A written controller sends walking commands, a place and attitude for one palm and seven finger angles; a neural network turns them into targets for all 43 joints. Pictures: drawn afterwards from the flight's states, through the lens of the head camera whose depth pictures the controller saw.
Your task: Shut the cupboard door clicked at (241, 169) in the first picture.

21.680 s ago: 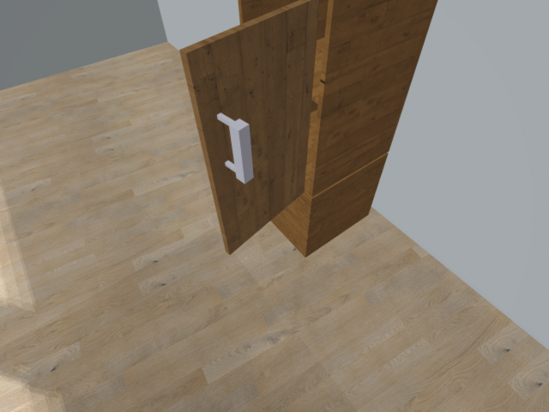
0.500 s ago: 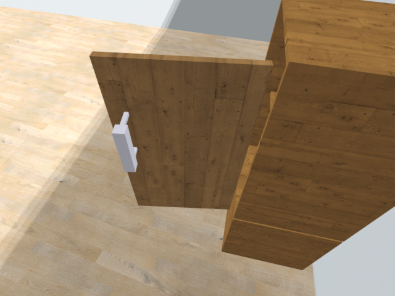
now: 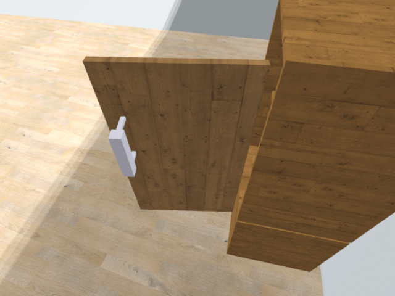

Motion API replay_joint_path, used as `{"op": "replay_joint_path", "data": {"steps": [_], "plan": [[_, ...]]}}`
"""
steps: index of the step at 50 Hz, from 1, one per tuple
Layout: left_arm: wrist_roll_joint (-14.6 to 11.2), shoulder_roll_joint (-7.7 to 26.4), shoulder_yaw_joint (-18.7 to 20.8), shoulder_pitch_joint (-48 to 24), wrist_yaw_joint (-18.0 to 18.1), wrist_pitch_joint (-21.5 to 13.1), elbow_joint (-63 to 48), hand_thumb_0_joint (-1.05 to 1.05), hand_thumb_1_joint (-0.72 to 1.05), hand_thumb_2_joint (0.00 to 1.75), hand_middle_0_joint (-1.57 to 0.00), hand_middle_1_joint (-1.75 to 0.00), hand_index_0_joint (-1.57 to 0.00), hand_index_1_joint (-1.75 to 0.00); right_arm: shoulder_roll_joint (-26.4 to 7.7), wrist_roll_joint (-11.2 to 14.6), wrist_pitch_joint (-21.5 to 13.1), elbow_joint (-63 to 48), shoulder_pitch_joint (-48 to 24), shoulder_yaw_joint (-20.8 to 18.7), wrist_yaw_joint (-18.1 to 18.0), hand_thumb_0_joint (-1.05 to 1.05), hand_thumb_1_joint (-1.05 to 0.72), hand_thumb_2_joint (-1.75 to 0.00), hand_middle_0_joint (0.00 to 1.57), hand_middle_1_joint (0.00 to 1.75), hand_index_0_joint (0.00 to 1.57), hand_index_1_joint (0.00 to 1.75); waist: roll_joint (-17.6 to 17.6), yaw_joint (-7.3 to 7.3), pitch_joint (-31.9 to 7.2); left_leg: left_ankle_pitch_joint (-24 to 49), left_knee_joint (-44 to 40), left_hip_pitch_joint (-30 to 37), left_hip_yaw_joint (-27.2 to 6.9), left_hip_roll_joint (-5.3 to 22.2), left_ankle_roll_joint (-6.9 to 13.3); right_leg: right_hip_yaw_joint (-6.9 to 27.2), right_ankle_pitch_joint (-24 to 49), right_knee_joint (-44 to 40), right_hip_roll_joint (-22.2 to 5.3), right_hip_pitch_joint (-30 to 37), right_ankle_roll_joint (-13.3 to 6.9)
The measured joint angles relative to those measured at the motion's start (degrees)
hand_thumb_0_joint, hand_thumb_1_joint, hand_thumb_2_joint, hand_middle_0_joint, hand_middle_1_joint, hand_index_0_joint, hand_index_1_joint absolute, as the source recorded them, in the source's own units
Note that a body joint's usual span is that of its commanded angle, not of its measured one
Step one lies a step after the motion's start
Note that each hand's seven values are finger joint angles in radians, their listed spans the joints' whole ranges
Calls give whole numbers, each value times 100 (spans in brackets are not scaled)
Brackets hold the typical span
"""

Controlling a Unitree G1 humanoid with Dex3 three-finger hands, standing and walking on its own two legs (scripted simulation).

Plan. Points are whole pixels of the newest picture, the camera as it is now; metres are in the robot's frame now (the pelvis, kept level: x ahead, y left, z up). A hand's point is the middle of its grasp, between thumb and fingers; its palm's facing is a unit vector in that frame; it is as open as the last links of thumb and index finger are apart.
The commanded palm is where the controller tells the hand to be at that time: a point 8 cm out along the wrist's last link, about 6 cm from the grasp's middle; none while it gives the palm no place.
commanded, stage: raise the hand and make a fist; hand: left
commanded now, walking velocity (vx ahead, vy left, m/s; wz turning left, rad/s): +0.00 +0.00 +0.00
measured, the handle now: (126, 147) +0.42 +0.20 +0.05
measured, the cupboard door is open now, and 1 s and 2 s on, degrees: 100 100 100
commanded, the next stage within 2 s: bring the fist close to the handle in 1.98 s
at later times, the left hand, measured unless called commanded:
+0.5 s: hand out of the picture +0.12 +0.16 -0.07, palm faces +0.07 -1.00 +0.01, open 6.1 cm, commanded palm +0.11 +0.21 -0.04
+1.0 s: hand (95, 262) +0.18 +0.20 +0.01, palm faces +0.13 -0.99 -0.05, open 3.7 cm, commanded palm +0.14 +0.23 +0.00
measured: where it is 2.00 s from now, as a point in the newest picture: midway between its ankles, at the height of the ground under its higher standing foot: outside the picture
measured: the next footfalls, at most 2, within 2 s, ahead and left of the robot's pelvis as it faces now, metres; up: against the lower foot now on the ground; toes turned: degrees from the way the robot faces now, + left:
none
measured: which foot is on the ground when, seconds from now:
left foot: down 0.00-1.00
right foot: down 0.00-1.00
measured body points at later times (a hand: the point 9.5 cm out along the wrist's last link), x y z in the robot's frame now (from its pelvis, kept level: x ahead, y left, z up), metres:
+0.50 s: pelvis -0.03 -0.04 -0.07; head +0.00 -0.02 +0.37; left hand +0.12 +0.21 -0.06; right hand +0.20 -0.28 -0.10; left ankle +0.01 +0.08 -0.74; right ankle -0.01 -0.11 -0.74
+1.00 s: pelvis -0.01 -0.01 -0.07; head +0.04 +0.00 +0.38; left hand +0.16 +0.25 +0.02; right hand +0.15 -0.24 -0.15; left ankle +0.01 +0.08 -0.74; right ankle -0.01 -0.11 -0.74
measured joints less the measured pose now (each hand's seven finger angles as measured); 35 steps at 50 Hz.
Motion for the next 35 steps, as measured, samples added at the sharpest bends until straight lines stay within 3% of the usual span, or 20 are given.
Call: {"op": "replay_joint_path", "data": {"steps": [4, 5, 6, 8, 11, 13, 15, 18, 20, 23, 26, 29, 32, 35], "plan": [[32, -14, -5, 12, 34, -23, 33, 0, 91, 90, -20, -30, -20, -30, -10, 11, 12, -1, -71, -9, -9, 1, -92, -90, 20, 30, 20, 30, -25, 11, 0, -14, 49, -46, -28, 59, -32, -22, 43, -99, 60, 28, -14], [-64, -2, 260, 290, 47, 381, -916, 1, 92, 90, -20, -30, -21, -30, -17, 52, -118, -212, -30, 1, -56, 1, -92, -90, 20, 30, 20, 30, -45, -31, 82, -57, 184, -126, -58, 93, -45, -56, 45, 77, 85, -75, -24], [-260, 103, 318, 636, 149, 528, -2073, 2, 93, 90, -20, -30, -21, -30, -32, 166, -444, -482, 82, 60, -174, 1, -92, -90, 20, 30, 20, 30, -98, -31, 156, -95, 281, -172, -62, 97, -57, -58, 9, 508, 76, -291, -52], [-558, 345, 273, 1100, 401, 182, -3818, 3, 94, 90, -21, -30, -22, -31, -79, 254, -1106, -820, 318, 43, -293, 1, -92, -90, 20, 30, 21, 30, -181, -15, 60, -87, 274, -181, -79, 5, -92, 20, -4, 1123, 34, -659, -119], [-795, 420, 248, 906, 490, -151, -5263, 3, 94, 90, -22, -32, -23, -33, -305, 289, -1554, -1328, 471, -109, -172, 1, -91, -90, 20, 30, 20, 30, -44, -135, -236, -119, 546, -441, -271, -158, -84, -15, -38, 1040, 8, -957, -173], [-873, 281, 381, 468, 279, -707, -5460, 2, 93, 90, -24, -35, -25, -35, -492, 252, -1645, -1604, 315, -181, -85, 1, -91, -90, 20, 30, 20, 30, 143, -241, -426, -271, 1003, -849, -381, -155, -84, -98, -215, 1210, 25, -1235, -196], [-1065, 139, 574, 199, -161, -1401, -5407, 2, 93, 90, -26, -37, -27, -38, -563, 190, -1639, -1858, 75, -242, 1, 1, -91, -90, 20, 30, 20, 30, 227, -284, -711, -430, 1450, -1384, -392, -61, -132, -123, -259, 1594, 97, -1755, -219], [-1423, 98, 789, 153, -1206, -2470, -5253, 1, 92, 90, -30, -42, -31, -43, -451, 161, -1570, -2291, -241, -321, 117, 1, -91, -90, 20, 30, 20, 30, -51, -208, -981, -675, 2125, -2153, -359, 37, -222, -39, -458, 2308, 207, -2593, -303], [-1518, 145, 889, 304, -1847, -2863, -5115, 0, 91, 90, -34, -45, -35, -46, -405, 185, -1500, -2639, -362, -361, 169, 1, -91, -90, 20, 30, 20, 30, -274, -148, -1017, -849, 2564, -2570, -388, 99, -264, -46, -619, 2735, 276, -3015, -380], [-1522, 276, 972, 788, -2216, -2753, -5135, 0, 91, 90, -39, -51, -40, -52, -489, 205, -1396, -3135, -463, -442, 170, 1, -90, -90, 20, 30, 20, 30, -361, -47, -965, -1085, 3163, -3065, -510, 176, -338, -186, -831, 3209, 340, -3422, -480], [-1565, 410, 1078, 1384, -2027, -2596, -5494, 1, 90, 90, -45, -57, -46, -58, -589, 207, -1390, -3384, -520, -511, 106, 1, -90, -90, 20, 30, 20, 30, -234, 104, -959, -1279, 3606, -3414, -672, 217, -370, -356, -992, 3496, 382, -3656, -515], [-1704, 507, 1174, 1680, -1765, -2896, -6121, 2, 90, 90, -50, -63, -51, -63, -613, 191, -1497, -3348, -551, -476, 4, 1, -91, -90, 19, 30, 20, 30, -52, 282, -1009, -1417, 3917, -3659, -825, 228, -375, -511, -1103, 3669, 402, -3795, -520], [-1909, 477, 1134, 1395, -1864, -3325, -6558, 2, 90, 90, -56, -69, -56, -69, -585, 196, -1594, -3177, -636, -309, -84, 1, -91, -90, 19, 30, 20, 30, 162, 373, -1012, -1494, 4140, -3849, -936, 221, -360, -625, -1161, 3788, 404, -3903, -502], [-1969, 457, 971, 747, -2282, -3139, -6564, 2, 90, 90, -61, -75, -61, -75, -445, 272, -1527, -3082, -669, -102, -159, 1, -90, -90, 20, 30, 20, 30, 276, 363, -976, -1491, 4197, -3962, -921, 224, -343, -611, -1153, 3836, 399, -4016, -447]]}}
